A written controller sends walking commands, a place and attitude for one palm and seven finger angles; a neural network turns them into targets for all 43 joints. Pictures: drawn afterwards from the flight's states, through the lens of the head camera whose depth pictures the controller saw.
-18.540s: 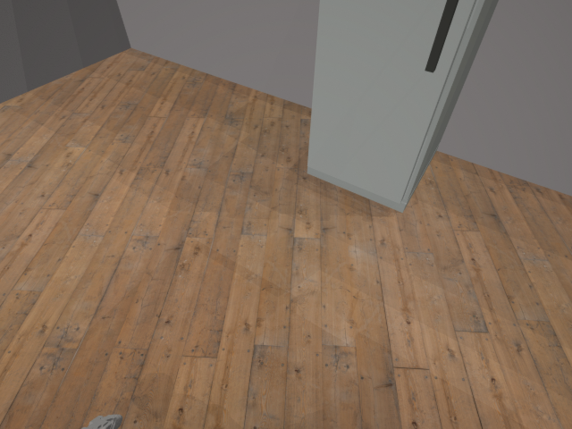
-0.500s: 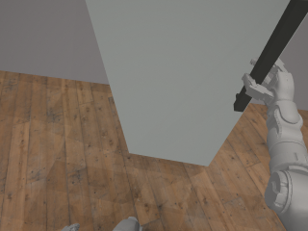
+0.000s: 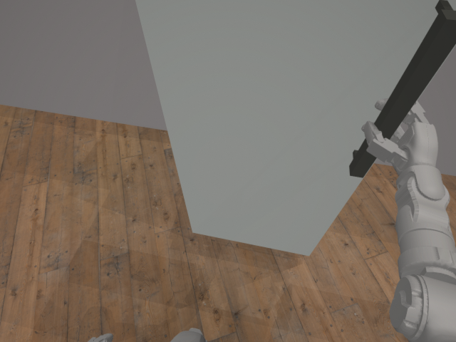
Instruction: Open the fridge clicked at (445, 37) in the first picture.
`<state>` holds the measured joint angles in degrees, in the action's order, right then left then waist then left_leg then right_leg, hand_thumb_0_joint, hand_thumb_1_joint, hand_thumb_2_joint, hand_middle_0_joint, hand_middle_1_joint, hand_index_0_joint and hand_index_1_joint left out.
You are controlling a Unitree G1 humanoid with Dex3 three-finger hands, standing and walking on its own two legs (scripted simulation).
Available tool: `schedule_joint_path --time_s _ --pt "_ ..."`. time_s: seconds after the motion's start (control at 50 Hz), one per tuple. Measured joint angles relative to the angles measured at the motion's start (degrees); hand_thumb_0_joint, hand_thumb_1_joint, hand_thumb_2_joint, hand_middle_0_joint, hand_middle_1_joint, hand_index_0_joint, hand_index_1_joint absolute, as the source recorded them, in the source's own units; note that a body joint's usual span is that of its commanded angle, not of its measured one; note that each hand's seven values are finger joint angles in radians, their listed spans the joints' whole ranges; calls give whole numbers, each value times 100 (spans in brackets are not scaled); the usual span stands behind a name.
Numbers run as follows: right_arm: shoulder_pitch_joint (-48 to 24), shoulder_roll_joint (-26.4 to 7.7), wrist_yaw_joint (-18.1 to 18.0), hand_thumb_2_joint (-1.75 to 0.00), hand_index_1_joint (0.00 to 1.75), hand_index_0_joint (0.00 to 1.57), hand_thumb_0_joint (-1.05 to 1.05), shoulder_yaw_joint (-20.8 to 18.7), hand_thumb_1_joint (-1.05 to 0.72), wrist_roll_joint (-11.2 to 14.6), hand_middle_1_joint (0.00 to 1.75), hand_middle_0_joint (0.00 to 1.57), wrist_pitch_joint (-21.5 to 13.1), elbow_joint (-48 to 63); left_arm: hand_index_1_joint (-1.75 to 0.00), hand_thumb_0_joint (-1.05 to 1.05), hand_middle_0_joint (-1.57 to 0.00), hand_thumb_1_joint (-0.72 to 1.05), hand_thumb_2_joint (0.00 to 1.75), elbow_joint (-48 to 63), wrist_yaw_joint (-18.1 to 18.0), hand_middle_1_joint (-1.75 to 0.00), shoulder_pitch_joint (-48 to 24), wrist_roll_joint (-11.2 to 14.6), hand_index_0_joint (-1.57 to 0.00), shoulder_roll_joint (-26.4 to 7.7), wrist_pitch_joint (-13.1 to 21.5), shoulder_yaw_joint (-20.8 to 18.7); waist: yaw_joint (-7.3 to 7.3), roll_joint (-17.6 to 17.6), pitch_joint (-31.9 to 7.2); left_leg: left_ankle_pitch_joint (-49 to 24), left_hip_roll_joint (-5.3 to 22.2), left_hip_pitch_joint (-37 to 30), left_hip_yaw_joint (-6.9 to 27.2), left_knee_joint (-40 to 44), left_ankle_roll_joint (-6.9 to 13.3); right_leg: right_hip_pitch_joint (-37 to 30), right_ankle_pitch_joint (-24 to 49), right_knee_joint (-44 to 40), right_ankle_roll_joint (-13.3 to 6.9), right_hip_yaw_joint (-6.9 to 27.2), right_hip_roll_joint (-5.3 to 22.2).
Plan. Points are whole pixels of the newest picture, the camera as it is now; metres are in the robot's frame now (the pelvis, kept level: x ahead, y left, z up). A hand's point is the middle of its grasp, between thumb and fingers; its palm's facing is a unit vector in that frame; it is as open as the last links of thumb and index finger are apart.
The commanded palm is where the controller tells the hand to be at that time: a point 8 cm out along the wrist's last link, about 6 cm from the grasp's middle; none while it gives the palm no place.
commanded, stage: pull the door a little, standing still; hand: right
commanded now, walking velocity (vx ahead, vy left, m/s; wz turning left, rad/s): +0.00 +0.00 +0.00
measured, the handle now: (390, 107) +0.52 -0.19 +0.15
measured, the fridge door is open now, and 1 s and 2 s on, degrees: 0 11 38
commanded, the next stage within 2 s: walk backward, drawing the door open in 0.56 s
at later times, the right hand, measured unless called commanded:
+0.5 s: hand (374, 143) +0.45 -0.16 +0.12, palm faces +0.03 +1.00 +0.02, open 6.7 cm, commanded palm +0.38 -0.21 +0.12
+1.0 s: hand (369, 176) +0.38 -0.15 +0.12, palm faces +0.09 +0.98 -0.19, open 6.9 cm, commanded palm +0.34 -0.20 +0.12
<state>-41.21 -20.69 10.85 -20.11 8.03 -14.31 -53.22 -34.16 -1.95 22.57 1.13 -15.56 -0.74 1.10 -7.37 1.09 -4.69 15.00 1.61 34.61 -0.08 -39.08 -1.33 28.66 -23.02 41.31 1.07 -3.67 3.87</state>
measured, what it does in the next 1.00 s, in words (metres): shifts its weight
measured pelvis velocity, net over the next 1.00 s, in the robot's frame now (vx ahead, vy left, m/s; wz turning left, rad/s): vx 0.09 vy -0.01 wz -0.01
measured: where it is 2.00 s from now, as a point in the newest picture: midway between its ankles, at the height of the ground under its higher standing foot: outside the picture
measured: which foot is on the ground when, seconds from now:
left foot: down 0.00-1.00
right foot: down 0.00-1.00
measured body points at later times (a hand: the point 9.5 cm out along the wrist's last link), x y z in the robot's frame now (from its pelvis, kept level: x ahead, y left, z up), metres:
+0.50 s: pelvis +0.04 -0.01 +0.01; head +0.08 +0.00 +0.46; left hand +0.13 +0.24 -0.10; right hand +0.44 -0.22 +0.12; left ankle +0.04 +0.14 -0.71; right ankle -0.03 -0.13 -0.71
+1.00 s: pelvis +0.09 -0.01 +0.03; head +0.11 +0.03 +0.48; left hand +0.28 +0.19 -0.07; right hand +0.37 -0.20 +0.14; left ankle +0.07 +0.10 -0.70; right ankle -0.01 -0.14 -0.68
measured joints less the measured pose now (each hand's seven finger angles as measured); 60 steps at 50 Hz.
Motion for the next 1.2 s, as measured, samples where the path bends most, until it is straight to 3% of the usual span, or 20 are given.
schedule_joint_path --time_s 0.1,0.24,0.4,0.56,0.68,0.74,0.82,0.9,0.96,1.0,1.06,1.1,1.14,1.2 --pt "200 63 56 -73 135 31 1 55 -62 44 136 32 112 290 -30 1 -20 90 90 79 -21 -30 -99 14 -20 20 -43 -8 43 -6 -17 36 -11 -120 -9 64 0 -128 -21 -87 8 2 10" --pt "246 339 -184 -76 135 31 1 363 -63 90 136 32 252 592 -30 1 -20 90 90 39 31 -30 -201 -9 -20 38 -28 -58 226 22 -42 102 37 -188 -102 90 -10 -146 -50 -109 6 97 -28" --pt "954 510 -394 -74 133 25 1 459 -68 172 134 27 572 1479 -30 1 -20 90 90 186 123 -30 -272 8 -20 134 -55 -61 261 80 -163 157 6 -396 -33 212 -22 -422 -94 -301 -2 14 -11" --pt "2204 710 -426 -72 132 20 1 581 -69 341 134 22 946 3032 -30 1 -20 90 90 347 201 -30 -298 46 -20 207 -41 -60 318 115 -216 143 -27 -758 87 468 -14 -842 -19 -560 -56 -100 -17" --pt "3950 1054 -429 -70 132 20 1 918 -67 439 132 22 1156 4916 -30 1 -20 90 90 459 261 -30 -392 52 -20 230 -35 -57 511 150 -254 64 6 -1168 -10 664 55 -1309 129 -759 -52 -122 -51" --pt "4225 929 -619 -70 133 23 0 1448 -62 -97 133 26 908 5269 -30 1 -20 90 90 368 4 -30 -576 -5 -20 237 43 -21 612 96 -107 275 117 -1577 -120 900 -59 -1480 90 -662 -98 -11 -139" --pt "4290 1022 -1057 -72 135 29 -2 1877 -57 -403 136 34 850 5475 -30 1 -20 90 90 249 -204 -30 -1038 -125 -20 181 -103 -19 661 154 73 258 220 -1600 -265 643 -143 -1690 5 -862 -113 117 -219" --pt "4505 1119 -1363 -73 138 30 -2 1955 -56 -493 135 37 998 5668 -30 1 -20 90 90 413 -102 -30 -1301 -258 -20 328 -154 -34 630 205 330 -27 161 -1518 -175 208 3 -1995 358 -1093 -53 120 -298" --pt "4705 1172 -1481 -74 138 29 -2 1911 -56 -506 133 37 1135 5727 -30 1 -20 90 90 513 -34 -30 -1283 -311 -20 469 -173 59 637 219 413 -141 97 -1756 -340 524 164 -2052 714 -909 30 107 -359" --pt "4817 1229 -1518 -74 139 28 -1 1901 -57 -481 132 36 1209 5739 -30 1 -20 90 90 538 -30 -30 -1245 -289 -20 485 -198 121 633 331 411 -229 72 -2000 -439 909 302 -1732 1016 -305 73 172 -321" --pt "4772 1238 -1473 -74 139 27 -2 1953 -57 -513 131 36 1120 5768 -30 1 -20 90 90 490 -137 -30 -1269 -246 -20 469 -116 175 702 152 519 -40 262 -2124 -480 1120 373 -796 -2 1259 15 441 -689" --pt "4779 1268 -1478 -73 139 27 -2 1973 -57 -583 132 37 1022 5895 -30 1 -20 90 90 437 -181 -30 -1364 -283 -20 418 -96 218 755 25 668 140 347 -2179 -469 1168 285 -354 -243 1538 0 458 -770" --pt "4835 1343 -1508 -73 140 28 -3 2000 -57 -648 133 37 923 6030 -30 1 -20 90 90 386 -221 -30 -1471 -319 -20 337 -140 245 722 64 805 221 315 -2214 -535 1100 208 -160 40 1124 -1 407 -617" --pt "4960 1408 -1544 -73 139 29 -2 2167 -56 -680 134 38 918 6245 -30 1 -20 90 90 321 -310 -30 -1462 -299 -20 245 -174 206 601 239 859 404 207 -2299 -753 818 189 -324 1149 -90 16 274 -376"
